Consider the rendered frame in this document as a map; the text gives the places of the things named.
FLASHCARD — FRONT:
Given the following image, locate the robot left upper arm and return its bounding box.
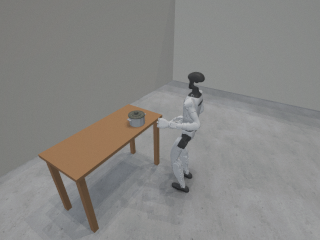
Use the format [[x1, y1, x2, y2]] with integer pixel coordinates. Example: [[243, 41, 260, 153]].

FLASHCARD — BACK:
[[184, 97, 201, 130]]

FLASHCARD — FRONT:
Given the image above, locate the robot right hand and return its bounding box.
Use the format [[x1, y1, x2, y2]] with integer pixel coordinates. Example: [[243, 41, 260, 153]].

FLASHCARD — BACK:
[[171, 115, 183, 124]]

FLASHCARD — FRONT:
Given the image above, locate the robot right upper arm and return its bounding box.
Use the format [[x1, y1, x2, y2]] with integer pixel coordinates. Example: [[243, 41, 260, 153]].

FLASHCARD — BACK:
[[199, 90, 204, 114]]

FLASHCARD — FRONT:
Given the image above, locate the table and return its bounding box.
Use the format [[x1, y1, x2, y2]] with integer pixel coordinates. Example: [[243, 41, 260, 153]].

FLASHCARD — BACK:
[[38, 104, 163, 233]]

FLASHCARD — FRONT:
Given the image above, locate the robot torso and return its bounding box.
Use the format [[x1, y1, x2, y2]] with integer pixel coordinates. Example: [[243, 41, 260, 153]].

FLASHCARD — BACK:
[[181, 94, 203, 142]]

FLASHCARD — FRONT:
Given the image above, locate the lid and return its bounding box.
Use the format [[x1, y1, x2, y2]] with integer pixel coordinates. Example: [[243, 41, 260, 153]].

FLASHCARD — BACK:
[[128, 110, 145, 120]]

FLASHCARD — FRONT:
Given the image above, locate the robot right foot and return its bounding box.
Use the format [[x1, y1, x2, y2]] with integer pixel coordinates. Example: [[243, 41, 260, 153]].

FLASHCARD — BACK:
[[183, 171, 192, 179]]

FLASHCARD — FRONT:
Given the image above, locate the robot left hand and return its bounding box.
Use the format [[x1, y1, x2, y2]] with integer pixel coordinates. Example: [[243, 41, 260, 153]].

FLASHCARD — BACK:
[[156, 117, 169, 129]]

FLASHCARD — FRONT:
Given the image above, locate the left robot forearm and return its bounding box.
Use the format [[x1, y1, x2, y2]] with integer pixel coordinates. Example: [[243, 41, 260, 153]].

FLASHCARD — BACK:
[[168, 121, 199, 131]]

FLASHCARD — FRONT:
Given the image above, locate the pot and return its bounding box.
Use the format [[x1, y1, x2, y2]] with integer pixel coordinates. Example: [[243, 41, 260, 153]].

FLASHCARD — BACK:
[[127, 113, 146, 127]]

